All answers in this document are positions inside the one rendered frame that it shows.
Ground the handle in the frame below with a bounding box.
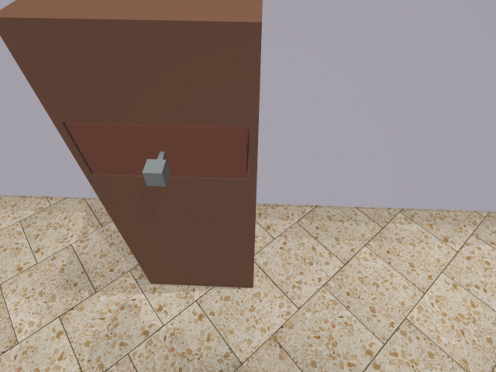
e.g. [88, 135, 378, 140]
[142, 151, 170, 187]

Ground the drawer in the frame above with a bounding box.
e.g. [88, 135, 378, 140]
[65, 122, 249, 178]

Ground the cabinet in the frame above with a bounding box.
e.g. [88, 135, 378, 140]
[0, 0, 263, 288]

